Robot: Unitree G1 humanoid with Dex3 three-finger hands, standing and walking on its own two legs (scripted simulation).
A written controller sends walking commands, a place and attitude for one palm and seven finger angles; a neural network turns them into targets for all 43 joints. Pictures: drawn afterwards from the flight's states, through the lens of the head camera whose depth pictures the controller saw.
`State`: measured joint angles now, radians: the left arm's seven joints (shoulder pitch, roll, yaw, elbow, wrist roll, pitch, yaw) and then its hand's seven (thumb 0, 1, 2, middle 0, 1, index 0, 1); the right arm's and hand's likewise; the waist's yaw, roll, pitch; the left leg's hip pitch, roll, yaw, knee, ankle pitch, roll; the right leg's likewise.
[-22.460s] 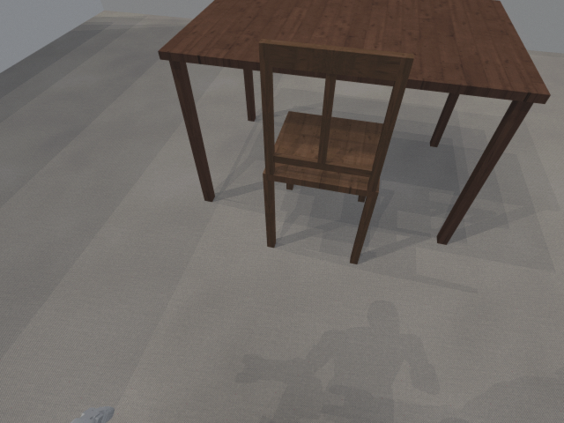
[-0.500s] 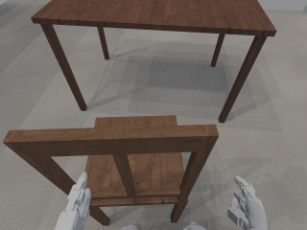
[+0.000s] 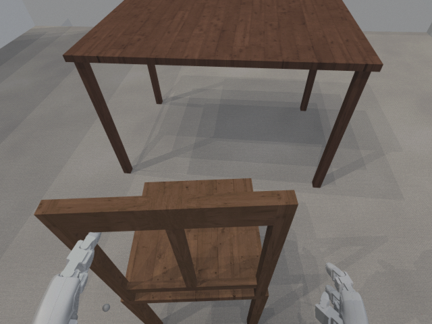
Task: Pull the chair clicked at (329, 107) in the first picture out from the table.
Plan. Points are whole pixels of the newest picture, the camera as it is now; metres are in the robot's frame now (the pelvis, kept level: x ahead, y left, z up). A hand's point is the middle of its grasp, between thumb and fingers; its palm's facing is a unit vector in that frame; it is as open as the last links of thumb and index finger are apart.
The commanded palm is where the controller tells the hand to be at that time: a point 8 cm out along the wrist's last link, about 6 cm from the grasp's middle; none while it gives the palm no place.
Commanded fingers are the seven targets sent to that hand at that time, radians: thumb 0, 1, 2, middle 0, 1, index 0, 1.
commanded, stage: draw the hand back to the body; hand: left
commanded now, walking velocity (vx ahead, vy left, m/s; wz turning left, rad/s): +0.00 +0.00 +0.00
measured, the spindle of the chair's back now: (184, 259) +0.26 +0.10 -0.05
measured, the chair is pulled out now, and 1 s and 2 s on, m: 0.56 0.56 0.55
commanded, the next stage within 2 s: step back with the hand held close in 0.92 s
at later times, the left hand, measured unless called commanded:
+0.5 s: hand (80, 294) +0.15 +0.21 +0.09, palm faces +0.10 -0.82 -0.56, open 7.9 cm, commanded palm +0.15 +0.27 +0.22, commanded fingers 0.00 0.86 0.88 -0.19 -0.29 -0.19 -0.29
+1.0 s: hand (69, 291) +0.14 +0.21 +0.11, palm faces +0.21 -0.78 -0.59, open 5.9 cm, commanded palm +0.14 +0.26 +0.22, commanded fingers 0.00 0.90 0.90 -0.20 -0.30 -0.20 -0.30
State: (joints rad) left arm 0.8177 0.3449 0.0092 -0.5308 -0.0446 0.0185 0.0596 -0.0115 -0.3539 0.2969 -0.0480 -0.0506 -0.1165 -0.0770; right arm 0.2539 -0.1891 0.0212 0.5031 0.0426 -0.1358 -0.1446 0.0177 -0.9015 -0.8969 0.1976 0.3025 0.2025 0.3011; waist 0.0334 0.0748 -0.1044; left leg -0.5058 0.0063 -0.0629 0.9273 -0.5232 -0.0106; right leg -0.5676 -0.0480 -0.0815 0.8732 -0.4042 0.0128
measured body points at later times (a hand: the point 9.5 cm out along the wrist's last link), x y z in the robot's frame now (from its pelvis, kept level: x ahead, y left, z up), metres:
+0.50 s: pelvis +0.02 -0.03 +0.04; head +0.03 -0.07 +0.49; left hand +0.14 +0.25 +0.12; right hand +0.21 -0.24 -0.06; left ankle -0.03 +0.12 -0.69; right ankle +0.02 -0.13 -0.69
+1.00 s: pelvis +0.01 -0.04 +0.04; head +0.02 -0.09 +0.49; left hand +0.13 +0.25 +0.15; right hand +0.21 -0.25 -0.06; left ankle -0.03 +0.12 -0.69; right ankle +0.02 -0.13 -0.69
